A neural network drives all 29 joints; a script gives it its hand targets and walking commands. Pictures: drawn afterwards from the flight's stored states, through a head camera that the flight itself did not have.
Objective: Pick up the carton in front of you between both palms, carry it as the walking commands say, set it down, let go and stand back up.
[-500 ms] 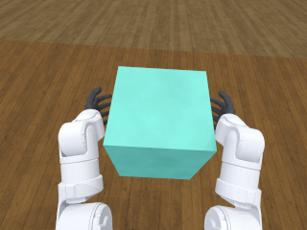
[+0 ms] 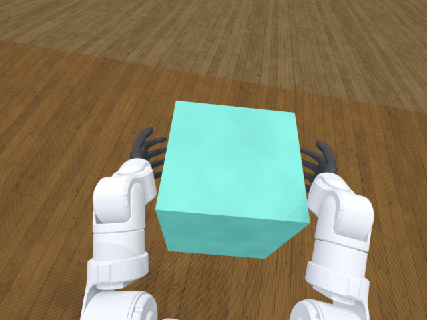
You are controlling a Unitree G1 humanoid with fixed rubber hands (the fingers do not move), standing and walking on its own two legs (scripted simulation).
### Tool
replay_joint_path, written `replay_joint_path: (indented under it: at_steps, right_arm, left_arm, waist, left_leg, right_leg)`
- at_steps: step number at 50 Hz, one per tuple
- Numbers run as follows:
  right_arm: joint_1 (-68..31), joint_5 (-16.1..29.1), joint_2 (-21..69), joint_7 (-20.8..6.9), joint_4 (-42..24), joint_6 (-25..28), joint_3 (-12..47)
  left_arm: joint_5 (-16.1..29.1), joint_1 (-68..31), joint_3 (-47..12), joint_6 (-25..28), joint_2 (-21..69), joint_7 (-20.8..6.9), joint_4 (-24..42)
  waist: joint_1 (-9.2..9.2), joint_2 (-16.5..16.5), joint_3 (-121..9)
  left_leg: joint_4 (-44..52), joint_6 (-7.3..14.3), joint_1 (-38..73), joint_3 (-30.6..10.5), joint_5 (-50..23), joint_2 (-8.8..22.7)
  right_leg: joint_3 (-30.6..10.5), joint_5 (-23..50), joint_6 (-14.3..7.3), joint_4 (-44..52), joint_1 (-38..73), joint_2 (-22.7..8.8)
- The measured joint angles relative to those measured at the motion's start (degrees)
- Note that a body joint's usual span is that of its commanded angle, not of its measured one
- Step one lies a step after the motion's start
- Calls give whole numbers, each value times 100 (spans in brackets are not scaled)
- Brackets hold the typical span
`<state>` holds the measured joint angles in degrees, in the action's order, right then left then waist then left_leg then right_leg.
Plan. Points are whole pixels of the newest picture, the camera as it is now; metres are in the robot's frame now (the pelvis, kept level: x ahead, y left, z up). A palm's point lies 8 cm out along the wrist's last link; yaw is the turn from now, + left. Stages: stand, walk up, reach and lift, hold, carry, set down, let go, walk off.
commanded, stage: carry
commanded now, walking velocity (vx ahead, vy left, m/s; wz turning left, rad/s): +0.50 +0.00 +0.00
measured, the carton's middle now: (225, 188) +0.34 +0.04 +0.07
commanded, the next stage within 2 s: none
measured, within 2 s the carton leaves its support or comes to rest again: neither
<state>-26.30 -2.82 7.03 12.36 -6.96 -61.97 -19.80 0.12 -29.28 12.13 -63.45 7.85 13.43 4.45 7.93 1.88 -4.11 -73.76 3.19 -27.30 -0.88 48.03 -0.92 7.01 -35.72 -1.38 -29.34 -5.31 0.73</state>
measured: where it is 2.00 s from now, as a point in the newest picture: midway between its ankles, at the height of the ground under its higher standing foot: (228, 133)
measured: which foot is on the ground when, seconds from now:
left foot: up 0.00-0.10, down 0.12-0.54, up 0.56-0.88, down 0.90-1.00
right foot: down 0.00-0.14, up 0.16-0.48, down 0.50-0.92, up 0.94-1.00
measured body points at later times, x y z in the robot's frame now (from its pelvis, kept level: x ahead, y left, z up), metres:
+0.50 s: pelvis +0.26 +0.04 +0.06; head +0.27 +0.04 +0.51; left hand +0.61 +0.19 +0.20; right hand +0.60 -0.13 +0.20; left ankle +0.15 +0.14 -0.68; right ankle +0.39 -0.05 -0.63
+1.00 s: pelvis +0.57 +0.07 +0.12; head +0.58 +0.07 +0.57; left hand +0.94 +0.20 +0.24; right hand +0.90 -0.11 +0.24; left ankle +0.66 +0.15 -0.59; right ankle +0.44 -0.04 -0.52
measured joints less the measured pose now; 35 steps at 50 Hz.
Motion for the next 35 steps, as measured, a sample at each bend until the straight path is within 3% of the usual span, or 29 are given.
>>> replay_joint_path:
  at_steps: [2,3,5,7,8,10,12,17,21,25,27,29,31,33,35]
  right_arm:
    - [-153,-42,55,25,52,25,-19]
    - [-207,-49,88,25,78,30,-5]
    - [-367,-70,155,2,164,19,59]
    - [-558,-79,176,-16,320,45,202]
    - [-552,-29,199,-13,351,26,314]
    - [-361,32,212,-13,272,-107,431]
    - [-188,91,151,31,207,-212,463]
    - [-301,385,-36,42,212,-164,461]
    - [-541,517,-93,44,156,-71,494]
    - [-624,475,-109,33,34,-152,442]
    - [-559,415,-177,5,-36,-186,367]
    - [-445,269,-173,3,-11,-198,266]
    - [-416,104,-75,10,43,-236,106]
    - [-431,-36,78,-4,14,-283,-12]
    - [-445,-117,178,-15,-115,-298,-64]
  left_arm:
    - [101,-32,-21,-40,-128,31,87]
    - [139,-50,4,-68,-181,31,115]
    - [157,-98,144,-122,-259,-23,194]
    - [57,-121,300,-78,-335,-90,226]
    - [-20,-114,361,-21,-353,-93,158]
    - [-141,-145,572,-9,-259,-94,-33]
    - [-269,-168,739,-67,-47,-117,-108]
    - [-458,-21,807,49,244,-141,233]
    - [-431,50,697,148,193,-96,587]
    - [-359,-71,567,115,78,-82,558]
    - [-330,-252,453,132,41,-98,296]
    - [-227,-272,340,22,27,-134,163]
    - [-96,-174,246,-131,7,-149,189]
    - [-43,-99,237,-201,-19,-101,252]
    - [49,-126,262,-208,-49,-80,308]
  waist:
    - [-47,74,40]
    - [-123,120,64]
    - [-408,222,108]
    - [-840,146,171]
    - [-1060,39,186]
    - [-1328,-94,213]
    - [-1465,-151,244]
    - [-1552,-224,351]
    - [-1457,-243,267]
    - [-1071,-435,80]
    - [-726,-490,103]
    - [-382,-332,104]
    - [-151,-236,137]
    - [-46,-218,190]
    - [-21,-225,241]
  left_leg:
    - [300,93,-709,63,41,157]
    - [844,65,-851,204,-335,256]
    - [2010,10,-747,559,-1215,226]
    - [2220,33,-533,745,-1787,42]
    - [2172,47,-465,763,-1760,-4]
    - [2470,91,-180,758,-1703,-61]
    - [2991,55,166,722,-1810,-75]
    - [4159,55,1047,697,-1987,-40]
    - [4834,-20,1688,646,-1940,-20]
    - [4810,-184,2174,546,-1529,266]
    - [3425,-162,1832,433,-1531,501]
    - [1397,-114,1012,86,-1851,329]
    - [-78,-22,179,10,-2080,179]
    - [-562,45,-499,90,-2263,170]
    - [-469,56,-1046,187,-2365,242]
  right_leg:
    - [-52,112,150,405,257,-112]
    - [-65,130,202,573,422,-206]
    - [-96,-62,272,444,608,-515]
    - [-246,-217,181,-919,247,-809]
    - [-569,-113,149,-1982,-180,-709]
    - [-1027,128,52,-3873,-1110,-324]
    - [-974,289,-67,-4882,-1951,-115]
    - [-456,688,-197,-4565,-3393,-153]
    - [-208,1029,-207,-3090,-3777,-314]
    - [321,1223,-332,-1415,-3164,-123]
    - [510,1422,-391,-1356,-2824,2]
    - [494,1138,-408,-1321,-2553,37]
    - [429,1057,-369,-986,-2196,55]
    - [369,1064,-306,-613,-1829,42]
    - [332,1025,-274,-297,-1484,12]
